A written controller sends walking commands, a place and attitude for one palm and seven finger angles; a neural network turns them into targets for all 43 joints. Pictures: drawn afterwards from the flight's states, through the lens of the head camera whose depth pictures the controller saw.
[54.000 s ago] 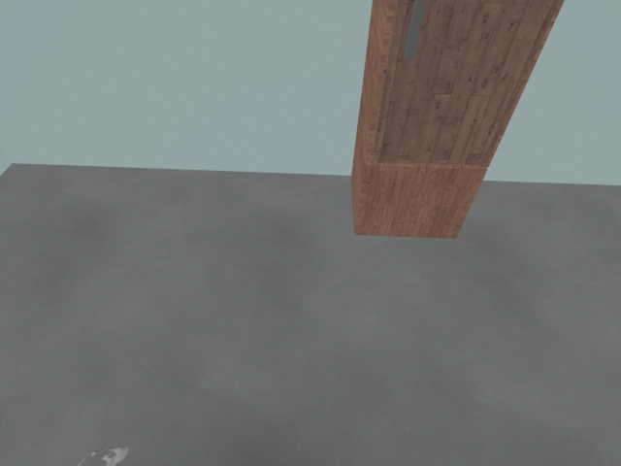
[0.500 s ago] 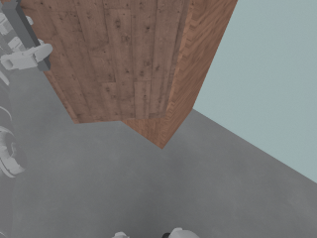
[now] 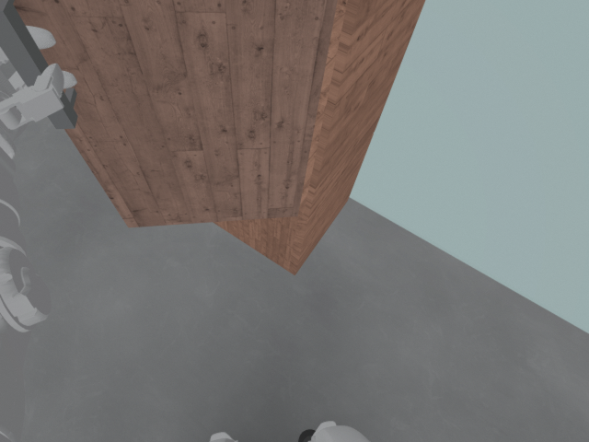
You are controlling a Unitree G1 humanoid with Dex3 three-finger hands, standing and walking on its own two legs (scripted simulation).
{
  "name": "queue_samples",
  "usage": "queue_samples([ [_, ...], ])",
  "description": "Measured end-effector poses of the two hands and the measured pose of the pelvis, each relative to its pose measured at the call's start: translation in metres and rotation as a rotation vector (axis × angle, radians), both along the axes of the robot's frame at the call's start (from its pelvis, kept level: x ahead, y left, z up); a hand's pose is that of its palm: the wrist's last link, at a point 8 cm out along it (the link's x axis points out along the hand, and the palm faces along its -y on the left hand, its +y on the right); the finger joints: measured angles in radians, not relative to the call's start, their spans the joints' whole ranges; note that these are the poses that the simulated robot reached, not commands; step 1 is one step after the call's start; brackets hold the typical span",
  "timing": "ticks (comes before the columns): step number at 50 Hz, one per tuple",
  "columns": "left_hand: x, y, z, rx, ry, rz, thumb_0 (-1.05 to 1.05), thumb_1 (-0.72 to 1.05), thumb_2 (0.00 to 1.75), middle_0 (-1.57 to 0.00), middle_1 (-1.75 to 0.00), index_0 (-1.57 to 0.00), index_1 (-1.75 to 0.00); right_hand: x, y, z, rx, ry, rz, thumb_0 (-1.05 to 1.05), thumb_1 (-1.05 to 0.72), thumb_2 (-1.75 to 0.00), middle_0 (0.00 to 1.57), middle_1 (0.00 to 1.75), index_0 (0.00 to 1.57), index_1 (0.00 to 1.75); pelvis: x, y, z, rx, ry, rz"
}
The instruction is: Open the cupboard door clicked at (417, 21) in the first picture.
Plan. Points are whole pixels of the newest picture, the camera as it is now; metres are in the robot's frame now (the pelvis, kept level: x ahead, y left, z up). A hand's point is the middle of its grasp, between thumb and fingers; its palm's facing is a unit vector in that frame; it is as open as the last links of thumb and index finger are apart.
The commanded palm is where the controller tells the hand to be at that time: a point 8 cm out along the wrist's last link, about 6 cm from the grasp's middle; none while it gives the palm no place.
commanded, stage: pull the door open along its arc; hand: left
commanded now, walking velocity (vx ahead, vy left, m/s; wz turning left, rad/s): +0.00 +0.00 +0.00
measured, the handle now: (40, 61) +0.58 +0.26 +0.15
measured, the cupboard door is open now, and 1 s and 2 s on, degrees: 40 61 85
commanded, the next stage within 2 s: open thumb and fingers to let go in 1.50 s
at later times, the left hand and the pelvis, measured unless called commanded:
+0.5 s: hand (65, 168) +0.41 +0.20 +0.15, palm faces +0.11 -0.99 +0.07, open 6.5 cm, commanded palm +0.37 +0.25 +0.14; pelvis +0.01 +0.00 +0.01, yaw +0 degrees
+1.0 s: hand (89, 164) +0.42 +0.18 +0.15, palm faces +0.52 -0.85 +0.00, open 5.8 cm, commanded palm +0.35 +0.21 +0.14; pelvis -0.02 -0.03 +0.01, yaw +3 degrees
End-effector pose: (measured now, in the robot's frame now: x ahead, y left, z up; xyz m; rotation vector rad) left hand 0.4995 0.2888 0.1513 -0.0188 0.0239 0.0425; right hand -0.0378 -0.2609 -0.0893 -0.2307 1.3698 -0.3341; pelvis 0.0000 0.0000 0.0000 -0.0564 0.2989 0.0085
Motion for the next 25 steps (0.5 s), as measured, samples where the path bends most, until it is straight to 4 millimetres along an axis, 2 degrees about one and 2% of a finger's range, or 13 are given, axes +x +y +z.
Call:
queue_samples([
  [7, -0.01, -0.001, -0.001, 0.003, -0.016, 0.0, 0.0, 0.7, 0.8, -0.31, -1.34, -0.34, -1.32, 0.011, 0.002, -0.002, 0.017, -0.029, 0.002, 0.01, -0.9, -0.89, 0.2, 0.3, 0.2, 0.3, 0.006, 0.001, 0.002, 0.004, -0.013, -0.012],
  [12, -0.028, -0.004, -0.002, 0.006, -0.035, -0.016, 0.0, 0.7, 0.77, -0.31, -1.33, -0.32, -1.31, 0.034, 0.001, -0.002, 0.033, -0.095, 0.006, 0.01, -0.9, -0.89, 0.2, 0.3, 0.2, 0.3, 0.012, 0.003, 0.005, 0.008, -0.039, -0.022],
  [16, -0.05, -0.008, -0.004, 0.001, -0.05, -0.036, 0.0, 0.69, 0.75, -0.32, -1.33, -0.31, -1.3, 0.062, 0.002, -0.001, 0.051, -0.187, 0.02, 0.01, -0.9, -0.89, 0.2, 0.3, 0.2, 0.3, 0.016, 0.003, 0.008, 0.014, -0.07, -0.03],
  [20, -0.08, -0.017, -0.005, -0.01, -0.064, -0.051, 0.0, 0.67, 0.73, -0.32, -1.33, -0.3, -1.3, 0.1, 0.003, 0.004, 0.071, -0.311, 0.055, 0.01, -0.9, -0.89, 0.2, 0.3, 0.2, 0.3, 0.018, 0.002, 0.011, 0.02, -0.105, -0.035],
  [25, -0.116, -0.037, -0.005, -0.043, -0.068, 0.068, 0.0, 0.65, 0.75, -0.32, -1.32, -0.31, -1.26, 0.151, 0.011, 0.011, 0.105, -0.457, 0.145, 0.01, -0.9, -0.89, 0.2, 0.3, 0.2, 0.3, 0.012, 0.0, 0.013, 0.026, -0.144, -0.013],
])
